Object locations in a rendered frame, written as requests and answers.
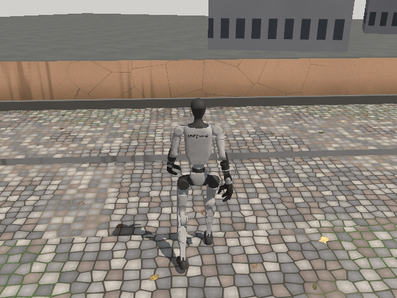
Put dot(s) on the robot right hand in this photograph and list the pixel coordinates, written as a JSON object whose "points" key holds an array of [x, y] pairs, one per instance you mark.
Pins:
{"points": [[228, 192]]}

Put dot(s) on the robot right forearm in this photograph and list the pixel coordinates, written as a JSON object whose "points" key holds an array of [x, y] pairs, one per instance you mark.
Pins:
{"points": [[226, 170]]}

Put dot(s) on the right robot shin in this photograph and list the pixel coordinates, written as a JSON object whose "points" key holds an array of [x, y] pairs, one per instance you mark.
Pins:
{"points": [[209, 216]]}

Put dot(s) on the robot left forearm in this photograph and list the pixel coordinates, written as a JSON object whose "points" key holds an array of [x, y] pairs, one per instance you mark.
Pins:
{"points": [[170, 160]]}

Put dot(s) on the robot left hand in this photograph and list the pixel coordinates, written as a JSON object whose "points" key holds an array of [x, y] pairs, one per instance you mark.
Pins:
{"points": [[171, 171]]}

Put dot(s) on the humanoid robot head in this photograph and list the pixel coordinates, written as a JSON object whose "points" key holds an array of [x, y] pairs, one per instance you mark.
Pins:
{"points": [[198, 107]]}

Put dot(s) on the left robot upper arm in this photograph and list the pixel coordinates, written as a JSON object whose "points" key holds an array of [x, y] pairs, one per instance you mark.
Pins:
{"points": [[176, 139]]}

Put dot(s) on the right robot upper arm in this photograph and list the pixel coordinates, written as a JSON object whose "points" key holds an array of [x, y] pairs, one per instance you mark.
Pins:
{"points": [[220, 142]]}

